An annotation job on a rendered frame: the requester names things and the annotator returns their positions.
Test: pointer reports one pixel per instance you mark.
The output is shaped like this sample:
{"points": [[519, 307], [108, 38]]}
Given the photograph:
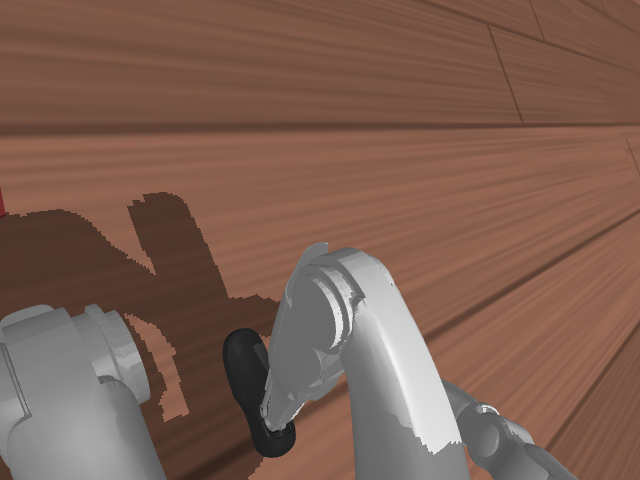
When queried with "right robot foot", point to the right robot foot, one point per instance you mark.
{"points": [[246, 364]]}

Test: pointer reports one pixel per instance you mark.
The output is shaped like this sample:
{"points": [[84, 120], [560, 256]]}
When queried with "right robot arm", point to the right robot arm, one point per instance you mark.
{"points": [[504, 448]]}

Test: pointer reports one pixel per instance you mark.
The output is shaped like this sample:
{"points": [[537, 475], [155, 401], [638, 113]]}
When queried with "carton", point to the carton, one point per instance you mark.
{"points": [[2, 209]]}

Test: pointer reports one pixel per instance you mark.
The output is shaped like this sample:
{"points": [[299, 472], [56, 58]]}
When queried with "right robot hand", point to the right robot hand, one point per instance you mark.
{"points": [[458, 398]]}

